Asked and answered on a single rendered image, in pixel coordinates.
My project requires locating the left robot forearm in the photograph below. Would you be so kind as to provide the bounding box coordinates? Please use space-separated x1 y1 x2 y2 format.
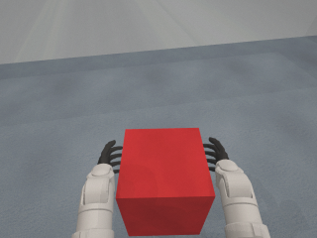
71 164 115 238

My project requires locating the carton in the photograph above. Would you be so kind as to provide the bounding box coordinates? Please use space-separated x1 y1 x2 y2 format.
115 128 216 236

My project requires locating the right robot hand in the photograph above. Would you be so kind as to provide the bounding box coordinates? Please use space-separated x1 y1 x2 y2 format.
203 137 229 172

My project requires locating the right robot forearm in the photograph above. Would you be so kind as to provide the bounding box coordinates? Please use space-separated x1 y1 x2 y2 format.
215 159 270 238

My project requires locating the left robot hand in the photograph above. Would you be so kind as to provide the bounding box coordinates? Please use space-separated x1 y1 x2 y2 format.
97 140 123 174

